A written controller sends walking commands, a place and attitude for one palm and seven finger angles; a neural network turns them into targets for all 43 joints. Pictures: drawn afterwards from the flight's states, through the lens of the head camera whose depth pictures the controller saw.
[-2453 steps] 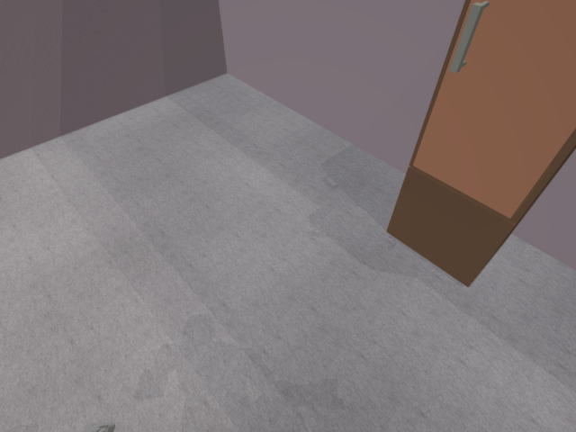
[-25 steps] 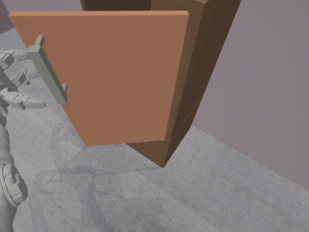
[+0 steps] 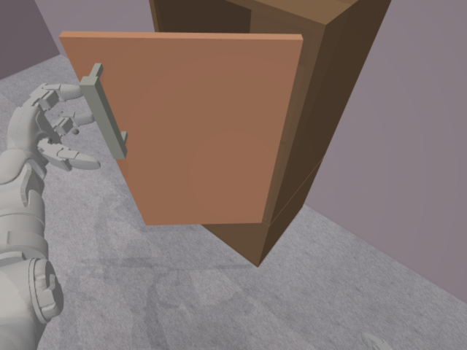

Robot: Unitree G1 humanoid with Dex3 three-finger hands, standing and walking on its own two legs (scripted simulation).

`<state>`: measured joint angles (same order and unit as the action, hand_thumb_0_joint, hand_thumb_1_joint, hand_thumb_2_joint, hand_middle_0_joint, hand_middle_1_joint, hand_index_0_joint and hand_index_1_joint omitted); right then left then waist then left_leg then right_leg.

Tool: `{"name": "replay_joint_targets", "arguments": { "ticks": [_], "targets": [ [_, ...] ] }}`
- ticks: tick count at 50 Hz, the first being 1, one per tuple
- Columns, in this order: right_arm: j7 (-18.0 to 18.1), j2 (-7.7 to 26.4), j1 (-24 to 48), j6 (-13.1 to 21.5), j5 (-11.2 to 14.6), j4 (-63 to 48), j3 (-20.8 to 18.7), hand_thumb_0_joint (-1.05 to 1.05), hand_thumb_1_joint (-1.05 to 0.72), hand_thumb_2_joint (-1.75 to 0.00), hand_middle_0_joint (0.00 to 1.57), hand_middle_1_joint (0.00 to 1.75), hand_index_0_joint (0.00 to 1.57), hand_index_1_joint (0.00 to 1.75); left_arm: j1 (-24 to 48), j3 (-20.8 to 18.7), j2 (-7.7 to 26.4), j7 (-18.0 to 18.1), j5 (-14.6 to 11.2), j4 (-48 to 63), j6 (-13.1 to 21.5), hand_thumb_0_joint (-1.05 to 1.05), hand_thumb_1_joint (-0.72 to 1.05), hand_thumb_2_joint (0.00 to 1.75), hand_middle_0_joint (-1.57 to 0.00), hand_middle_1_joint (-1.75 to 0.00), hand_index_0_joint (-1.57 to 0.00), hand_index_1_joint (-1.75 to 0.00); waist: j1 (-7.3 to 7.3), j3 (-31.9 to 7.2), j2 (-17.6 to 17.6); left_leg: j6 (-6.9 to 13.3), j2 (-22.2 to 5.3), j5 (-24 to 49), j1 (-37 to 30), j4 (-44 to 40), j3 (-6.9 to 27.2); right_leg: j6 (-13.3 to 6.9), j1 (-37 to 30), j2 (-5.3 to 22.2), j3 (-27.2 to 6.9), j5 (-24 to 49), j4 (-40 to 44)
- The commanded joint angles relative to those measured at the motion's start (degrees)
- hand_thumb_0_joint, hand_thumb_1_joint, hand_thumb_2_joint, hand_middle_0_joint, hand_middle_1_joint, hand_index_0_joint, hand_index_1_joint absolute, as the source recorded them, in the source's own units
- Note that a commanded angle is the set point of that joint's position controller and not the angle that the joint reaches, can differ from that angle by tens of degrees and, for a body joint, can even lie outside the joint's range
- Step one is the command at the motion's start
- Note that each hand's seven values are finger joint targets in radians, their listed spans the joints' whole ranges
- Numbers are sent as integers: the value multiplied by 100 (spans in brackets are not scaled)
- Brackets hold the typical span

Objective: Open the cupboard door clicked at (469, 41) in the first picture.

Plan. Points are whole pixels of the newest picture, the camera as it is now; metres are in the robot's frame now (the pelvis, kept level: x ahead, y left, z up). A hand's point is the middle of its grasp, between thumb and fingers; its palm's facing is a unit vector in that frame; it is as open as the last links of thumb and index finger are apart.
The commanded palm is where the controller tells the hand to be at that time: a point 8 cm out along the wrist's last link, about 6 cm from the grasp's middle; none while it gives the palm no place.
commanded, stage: move the hooked fingers beside the handle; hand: left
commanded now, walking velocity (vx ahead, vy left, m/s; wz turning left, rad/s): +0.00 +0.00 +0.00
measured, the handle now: (109, 114) +0.48 +0.23 +0.14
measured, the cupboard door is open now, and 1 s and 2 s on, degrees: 40 39 39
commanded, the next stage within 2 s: slide the fingers in behind the handle in 0.02 s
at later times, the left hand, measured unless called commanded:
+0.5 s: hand (91, 128) +0.44 +0.25 +0.14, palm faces +0.08 -1.00 +0.00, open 14.0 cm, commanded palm +0.41 +0.29 +0.14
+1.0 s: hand (104, 129) +0.44 +0.23 +0.14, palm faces +0.07 -1.00 +0.01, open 14.0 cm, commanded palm +0.42 +0.26 +0.14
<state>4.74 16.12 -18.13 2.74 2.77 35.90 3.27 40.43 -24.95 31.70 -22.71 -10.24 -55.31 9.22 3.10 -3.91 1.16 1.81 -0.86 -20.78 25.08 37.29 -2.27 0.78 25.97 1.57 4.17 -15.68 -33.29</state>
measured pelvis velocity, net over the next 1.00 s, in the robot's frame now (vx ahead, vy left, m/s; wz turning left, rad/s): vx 0.00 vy -0.01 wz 0.00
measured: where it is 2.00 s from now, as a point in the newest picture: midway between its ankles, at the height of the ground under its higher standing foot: outside the picture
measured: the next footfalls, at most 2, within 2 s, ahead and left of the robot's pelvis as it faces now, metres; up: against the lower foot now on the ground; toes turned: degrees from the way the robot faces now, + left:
none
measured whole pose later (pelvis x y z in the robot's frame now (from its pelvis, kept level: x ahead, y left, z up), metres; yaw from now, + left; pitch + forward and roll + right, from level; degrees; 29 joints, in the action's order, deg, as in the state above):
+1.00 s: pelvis +0.00 -0.01 +0.00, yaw +0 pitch +9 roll -1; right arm 4.4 15.9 -19.8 2.7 2.9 37.7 2.5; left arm 42.1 -21.0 27.4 -16.8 -10.6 -55.2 10.5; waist 3.4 -3.5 1.3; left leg 1.5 -1.1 -20.7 25.4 37.4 -2.2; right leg 0.4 26.6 1.3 4.0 -15.8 -34.0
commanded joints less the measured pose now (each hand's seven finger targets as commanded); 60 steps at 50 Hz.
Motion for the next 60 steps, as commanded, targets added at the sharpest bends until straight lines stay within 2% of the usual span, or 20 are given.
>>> {"name": "replay_joint_targets", "arguments": {
  "ticks": [1,3,6,7,12,13,16,22,24,25,27,31,37,40,44,47,52,54,59,60],
  "targets": [
    [114,988,-490,155,-17,-392,-380,0,-90,-90,20,30,20,30,2746,-196,1774,28,-101,838,423,0,-50,30,-30,-120,-30,-120,197,-1513,447,-76,-32,2004,-928,-452,409,-254,-483,-187,-132,1453,157],
    [109,1023,-535,142,-31,-412,-381,0,-90,-90,20,30,20,30,2659,-381,2028,25,-74,769,484,0,-50,30,-30,-120,-30,-120,113,-1721,409,-68,-23,2099,-894,-439,402,-262,-653,-182,-155,1568,108],
    [104,1012,-551,134,-28,-444,-393,0,-90,-90,20,30,20,30,2650,-356,2033,-20,-57,790,570,0,-50,30,-30,-120,-30,-120,124,-1861,380,-47,-6,2115,-852,-417,367,-239,-754,-174,-180,1681,97],
    [103,1010,-574,119,-23,-430,-394,0,-90,-90,20,30,20,30,2752,-167,1851,-53,-87,802,595,0,-50,30,-30,-120,-30,-120,217,-1800,297,-22,-29,2121,-890,-405,349,-231,-698,-182,-173,1689,116],
    [107,1017,-583,130,-12,-395,-426,0,-90,-90,20,30,20,30,2661,-60,1612,-89,-215,972,618,0,-50,30,-30,-120,-30,-120,205,-1861,429,-16,-23,1997,-954,-423,344,-246,-671,-205,-178,1557,164],
    [120,1027,-607,120,-2,-336,-426,0,-90,-90,20,30,20,30,2722,-111,1680,-76,-216,899,601,0,-50,30,-30,-120,-30,-120,239,-1768,300,-9,-28,1888,-895,-454,356,-230,-650,-219,-176,1506,193],
    [122,998,-574,144,-8,-335,-431,0,-90,-90,20,30,20,30,2703,-171,1694,-2,-218,1060,584,0,-50,30,-30,-120,-30,-120,173,-1835,562,-17,4,1845,-888,-479,332,-238,-715,-198,-203,1495,205],
    [119,1012,-615,151,-3,-268,-428,0,-90,-90,20,30,20,30,2767,-68,1555,157,-202,935,532,0,-50,30,-30,-120,-30,-120,253,-1563,211,26,-10,1669,-731,-503,286,-222,-706,-201,-200,1449,255],
    [122,997,-616,155,-5,-266,-421,0,-90,-90,20,30,20,30,2930,-73,1633,184,-127,923,565,0,-50,30,-30,-120,-30,-120,271,-1646,280,26,11,1623,-739,-521,286,-209,-731,-201,-222,1439,236],
    [114,981,-603,168,-14,-294,-428,0,-90,-90,20,30,20,30,2828,-115,1654,194,-96,1001,598,0,-50,30,-30,-120,-30,-120,186,-1782,478,8,15,1722,-805,-510,289,-229,-769,-192,-229,1480,205],
    [100,977,-609,165,-12,-307,-431,0,-90,-90,20,30,20,30,2774,-11,1529,197,-97,971,600,0,-50,30,-30,-120,-30,-120,245,-1757,341,30,-1,1823,-844,-460,274,-229,-766,-199,-224,1578,198],
    [107,980,-557,169,3,-333,-420,0,-90,-90,20,30,20,30,2676,-134,1558,188,-171,832,574,0,-50,30,-30,-120,-30,-120,182,-1690,148,13,5,1642,-698,-491,281,-220,-792,-206,-219,1487,200],
    [77,928,-543,167,-12,-372,-414,0,-90,-90,20,30,20,30,2884,207,1186,288,-120,1117,572,0,-50,30,-30,-120,-30,-120,251,-1868,490,6,1,1973,-974,-414,275,-233,-709,-204,-205,1672,138],
    [67,918,-504,162,5,-360,-411,0,-90,-90,20,30,20,30,2862,300,988,314,-165,1085,491,0,-50,30,-30,-120,-30,-120,269,-1758,332,-13,-5,1901,-932,-428,290,-216,-637,-217,-187,1624,157],
    [58,923,-517,169,-21,-343,-423,0,-90,-90,20,30,20,30,2962,137,1165,464,-117,1286,503,0,-50,30,-30,-120,-30,-120,201,-1921,375,-21,-3,2061,-1005,-420,326,-229,-730,-212,-183,1706,111],
    [28,885,-508,161,-11,-335,-433,0,-90,-90,20,30,20,30,2950,467,729,525,-112,1380,481,0,-50,30,-30,-120,-30,-120,290,-1856,291,-15,-30,2272,-1120,-385,344,-229,-645,-223,-143,1782,108],
    [0,859,-461,189,-8,-274,-443,0,-90,-90,20,30,20,30,3061,663,391,711,-126,1557,422,0,-50,30,-30,-120,-30,-120,297,-1775,489,-80,-79,2357,-1351,-405,437,-247,-399,-240,-101,1543,127],
    [-29,859,-468,211,-30,-288,-463,0,-90,-90,20,30,20,30,2973,524,486,827,-105,1791,455,0,-50,30,-30,-120,-30,-120,203,-2082,464,-108,-72,2518,-1431,-426,449,-240,-584,-236,-106,1662,91],
    [-78,814,-392,197,-27,-305,-451,0,-90,-90,20,30,20,30,2596,431,462,1027,-38,1783,417,0,-50,30,-30,-120,-30,-120,95,-1909,264,-101,-69,2605,-1266,-472,405,-243,-795,-240,-108,1797,96],
    [-80,792,-363,196,-22,-310,-442,0,-90,-90,20,30,20,30,2696,572,283,1049,-38,1793,398,0,-50,30,-30,-120,-30,-120,156,-1825,304,-93,-58,2482,-1227,-489,361,-237,-765,-237,-109,1776,113]
  ]
}}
